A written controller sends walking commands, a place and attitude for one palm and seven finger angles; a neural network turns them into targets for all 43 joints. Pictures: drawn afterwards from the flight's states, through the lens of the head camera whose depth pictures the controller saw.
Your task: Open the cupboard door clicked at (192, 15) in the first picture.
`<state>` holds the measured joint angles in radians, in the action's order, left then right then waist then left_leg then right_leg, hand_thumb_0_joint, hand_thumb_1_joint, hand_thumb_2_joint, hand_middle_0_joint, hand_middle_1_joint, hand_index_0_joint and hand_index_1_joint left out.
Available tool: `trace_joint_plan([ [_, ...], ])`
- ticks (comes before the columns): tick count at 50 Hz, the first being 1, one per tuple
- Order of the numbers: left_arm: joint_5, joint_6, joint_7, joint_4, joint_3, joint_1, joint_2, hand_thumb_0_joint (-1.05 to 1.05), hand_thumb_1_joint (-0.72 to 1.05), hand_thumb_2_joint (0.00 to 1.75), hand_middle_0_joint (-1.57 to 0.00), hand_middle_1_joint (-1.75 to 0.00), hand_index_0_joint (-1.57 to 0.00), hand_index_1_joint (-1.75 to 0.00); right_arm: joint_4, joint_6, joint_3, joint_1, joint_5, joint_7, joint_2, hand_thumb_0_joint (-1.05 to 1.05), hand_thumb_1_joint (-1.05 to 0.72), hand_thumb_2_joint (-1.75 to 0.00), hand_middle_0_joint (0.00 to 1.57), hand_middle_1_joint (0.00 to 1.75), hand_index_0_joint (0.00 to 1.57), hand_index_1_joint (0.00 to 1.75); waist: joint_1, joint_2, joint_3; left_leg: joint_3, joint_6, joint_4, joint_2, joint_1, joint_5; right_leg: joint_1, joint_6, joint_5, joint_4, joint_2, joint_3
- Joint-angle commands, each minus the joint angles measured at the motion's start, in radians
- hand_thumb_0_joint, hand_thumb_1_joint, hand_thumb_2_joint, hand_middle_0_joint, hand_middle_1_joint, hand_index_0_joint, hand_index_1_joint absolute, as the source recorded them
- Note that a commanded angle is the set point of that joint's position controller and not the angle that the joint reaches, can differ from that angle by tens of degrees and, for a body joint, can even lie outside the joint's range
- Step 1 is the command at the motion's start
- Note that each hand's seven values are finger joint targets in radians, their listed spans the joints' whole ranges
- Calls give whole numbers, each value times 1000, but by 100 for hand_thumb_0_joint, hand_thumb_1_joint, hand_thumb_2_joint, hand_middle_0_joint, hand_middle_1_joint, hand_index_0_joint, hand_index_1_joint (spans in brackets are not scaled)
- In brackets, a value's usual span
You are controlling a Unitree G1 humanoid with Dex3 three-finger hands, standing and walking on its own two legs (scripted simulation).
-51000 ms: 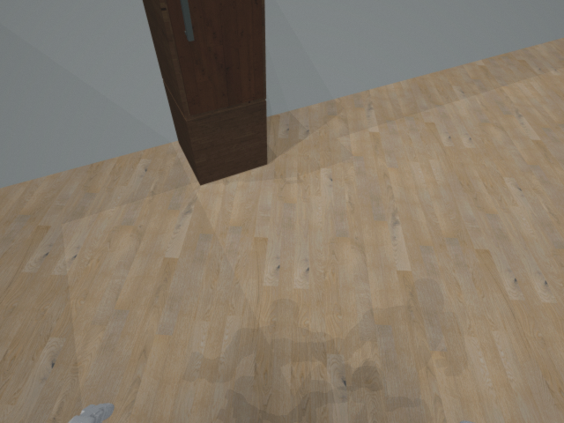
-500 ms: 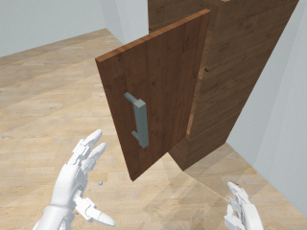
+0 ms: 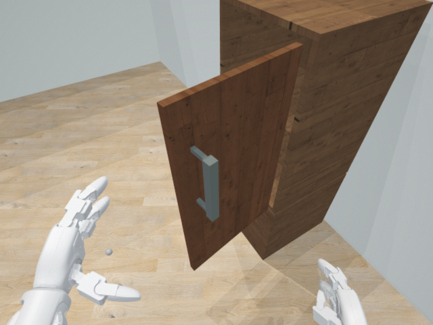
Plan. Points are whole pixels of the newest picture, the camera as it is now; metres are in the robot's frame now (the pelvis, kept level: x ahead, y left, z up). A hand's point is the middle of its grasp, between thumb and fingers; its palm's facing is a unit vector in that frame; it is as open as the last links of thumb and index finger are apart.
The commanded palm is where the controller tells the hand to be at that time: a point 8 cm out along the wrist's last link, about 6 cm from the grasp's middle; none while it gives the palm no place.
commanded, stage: draw the hand back to the body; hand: left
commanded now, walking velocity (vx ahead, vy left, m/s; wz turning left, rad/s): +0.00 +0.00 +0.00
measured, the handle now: (205, 185) +0.36 +0.07 +0.07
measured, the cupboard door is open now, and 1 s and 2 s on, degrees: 100 100 100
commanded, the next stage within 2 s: step back with the hand held close in 0.98 s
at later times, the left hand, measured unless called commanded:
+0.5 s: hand (59, 224) +0.21 +0.25 +0.16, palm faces +0.38 -0.81 -0.44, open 10.3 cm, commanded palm +0.16 +0.29 +0.18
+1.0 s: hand (43, 229) +0.19 +0.26 +0.17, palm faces +0.44 -0.80 -0.42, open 7.4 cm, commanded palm +0.15 +0.29 +0.18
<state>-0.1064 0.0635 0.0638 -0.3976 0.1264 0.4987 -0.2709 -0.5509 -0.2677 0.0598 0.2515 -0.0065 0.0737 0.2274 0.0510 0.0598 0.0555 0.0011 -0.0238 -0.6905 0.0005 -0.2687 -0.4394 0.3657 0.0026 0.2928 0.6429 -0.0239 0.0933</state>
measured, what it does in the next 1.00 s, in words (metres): stands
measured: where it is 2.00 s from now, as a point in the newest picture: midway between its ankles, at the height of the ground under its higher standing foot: outside the picture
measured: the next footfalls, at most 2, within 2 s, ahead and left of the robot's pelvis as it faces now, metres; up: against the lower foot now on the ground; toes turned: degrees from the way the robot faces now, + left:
none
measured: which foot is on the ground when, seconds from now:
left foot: down 0.00-1.00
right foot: down 0.00-1.00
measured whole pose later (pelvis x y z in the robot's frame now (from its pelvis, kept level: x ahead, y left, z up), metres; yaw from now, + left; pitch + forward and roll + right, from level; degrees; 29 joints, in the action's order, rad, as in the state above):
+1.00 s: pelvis +0.00 +0.00 +0.02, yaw -1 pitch -5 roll -1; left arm -0.02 0.10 -0.10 -0.38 0.33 0.47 -0.34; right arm -0.67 -0.15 0.02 0.21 0.02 0.06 0.22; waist 0.08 0.06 -0.03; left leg 0.03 -0.02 -0.38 0.01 0.01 -0.30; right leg 0.11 0.01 0.16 0.36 0.00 0.07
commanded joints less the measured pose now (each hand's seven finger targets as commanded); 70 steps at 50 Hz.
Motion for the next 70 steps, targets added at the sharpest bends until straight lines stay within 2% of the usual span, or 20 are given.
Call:
trace_joint_plan([
  [1, 69, 70, -134, -249, 50, -55, -103, 0, -12, 47, -16, -30, -16, -30, 140, -30, -46, -93, 11, 15, 92, 0, -90, -90, 20, 30, 20, 30, -12, -26, 1, -28, 14, 207, 19, -66, 256, -187, 18, -128, -147, -2, -46],
  [7, 103, 90, -186, -256, 111, -69, -155, 0, 9, 55, -17, -30, -17, -30, 116, -12, -47, -112, 19, 22, 88, 0, -90, -90, 20, 30, 20, 30, 2, 37, 15, -26, 22, 272, 20, 14, 328, -255, 24, -167, -181, -5, -42],
  [12, 102, 94, -196, -237, 175, -45, -187, 0, 27, 63, -18, -30, -18, -30, 91, 0, -53, -130, 24, 21, 87, 0, -90, -90, 20, 30, 20, 30, 15, -25, 21, -22, 24, 302, 28, 61, 435, -314, 21, -246, -212, 0, -43],
  [18, 98, 95, -191, -202, 222, -42, -195, 0, 48, 72, -19, -30, -19, -30, 65, 24, -64, -143, 23, 11, 92, 0, -90, -90, 20, 30, 20, 30, 20, 2, -6, -11, 32, 326, 34, 107, 526, -333, 20, -297, -243, 5, -49],
  [30, 82, 100, -194, -203, 352, -106, -276, 0, 90, 90, -20, -30, -20, -30, 45, 57, -77, -158, 25, 6, 96, 0, -90, -90, 20, 30, 20, 30, 30, 16, 6, -1, 34, 347, 34, 159, 596, -375, 21, -353, -282, 12, -63],
  [35, 82, 92, -182, -162, 289, -111, -215, 0, 90, 90, -20, -30, -20, -30, 45, 65, -80, -163, 22, 0, 103, 0, -90, -90, 20, 30, 20, 30, 21, 15, -34, 2, 27, 363, 36, 160, 541, -350, 18, -305, -299, 12, -57],
  [39, 82, 99, -186, -179, 310, -118, -242, 0, 90, 90, -20, -30, -20, -30, 50, 69, -82, -167, 24, 0, 102, 0, -90, -90, 20, 30, 20, 30, 27, -14, -6, -2, 21, 374, 31, 152, 485, -371, 17, -280, -299, 13, -59],
  [44, 87, 107, -193, -223, 326, -134, -264, 0, 90, 90, -20, -30, -20, -30, 50, 59, -78, -176, 26, 1, 96, 0, -90, -90, 20, 30, 20, 30, 31, 54, -5, -5, 28, 379, 26, 148, 471, -380, 22, -269, -302, 14, -64],
  [49, 82, 103, -190, -182, 323, -122, -252, 0, 90, 90, -20, -30, -20, -30, 43, 58, -79, -176, 26, 4, 95, 0, -90, -90, 20, 30, 20, 30, 28, -3, -34, -1, 17, 381, 27, 139, 424, -367, 20, -249, -319, 16, -67],
  [51, 79, 99, -185, -151, 306, -128, -233, 0, 90, 90, -20, -30, -20, -30, 40, 63, -77, -181, 24, 4, 95, 0, -90, -90, 20, 30, 20, 30, 22, -17, -82, -3, 14, 389, 28, 124, 377, -343, 20, -207, -333, 15, -67],
  [54, 82, 111, -186, -169, 311, -142, -242, 0, 90, 90, -20, -30, -20, -30, 37, 59, -82, -179, 23, 4, 97, 0, -90, -90, 20, 30, 20, 30, 24, 2, -50, 0, 11, 388, 26, 137, 362, -348, 19, -191, -334, 14, -71],
  [55, 84, 121, -193, -268, 325, -261, -285, 0, 90, 90, -20, -30, -20, -30, 44, 51, -76, -197, 22, 5, 101, 0, -90, -90, 20, 30, 20, 30, 24, 70, -12, -2, 11, 385, 19, 152, 357, -363, 21, -192, -334, 11, -80],
  [56, 80, 159, -203, -241, 438, -283, -371, 0, 90, 90, -20, -30, -20, -30, 80, 72, -70, -173, 7, 12, 107, 0, -90, -90, 20, 30, 20, 30, -32, -19, -127, -8, -7, 353, 34, 69, 254, -222, 20, -213, -385, -29, -176],
  [57, 83, 159, -191, -158, 379, -169, -290, 0, 90, 90, -20, -30, -20, -30, 67, 90, -75, -163, 16, 11, 96, 0, -90, -90, 20, 30, 20, 30, -34, -89, -109, -16, -13, 326, 28, 77, 227, -199, 19, -176, -405, -50, -178],
  [58, 87, 152, -187, -155, 363, -127, -279, 0, 90, 90, -20, -30, -20, -30, 73, 101, -80, -172, 16, 6, 102, 0, -90, -90, 20, 30, 20, 30, -34, -104, -101, -11, -14, 308, 24, 96, 239, -177, 21, -168, -422, -56, -192],
  [59, 87, 155, -185, -169, 359, -119, -277, 0, 90, 90, -20, -30, -20, -30, 79, 108, -81, -174, 18, 4, 107, 0, -90, -90, 20, 30, 20, 30, -36, -110, -77, -6, -12, 297, 23, 95, 238, -169, 22, -155, -424, -67, -193],
  [62, 86, 173, -191, -197, 360, -52, -272, 0, 90, 90, -20, -30, -20, -30, 90, 123, -85, -172, 20, 9, 112, 0, -90, -90, 20, 30, 20, 30, -35, -13, 9, -5, -8, 308, 34, 75, 278, -211, 23, -228, -367, -75, -173],
  [65, 82, 181, -202, -233, 397, 15, -299, 0, 90, 90, -20, -30, -20, -30, 105, 136, -94, -175, 17, 13, 113, 0, -90, -90, 20, 30, 20, 30, -30, 4, 95, -20, -4, 306, 47, 50, 366, -278, 21, -364, -294, -69, -153],
  [66, 81, 181, -204, -246, 405, 34, -303, 0, 90, 90, -20, -30, -20, -30, 113, 143, -97, -165, 16, 13, 111, 0, -90, -90, 20, 30, 20, 30, -31, -22, 118, -23, -1, 303, 54, 39, 394, -298, 18, -404, -266, -67, -147],
  [70, 79, 185, -213, -291, 445, 60, -332, 0, 90, 90, -20, -30, -20, -30, 136, 159, -111, -174, 11, 18, 113, 0, -90, -90, 20, 30, 20, 30, -29, -32, 120, -46, 2, 293, 64, -24, 429, -295, 18, -462, -206, -58, -146],
])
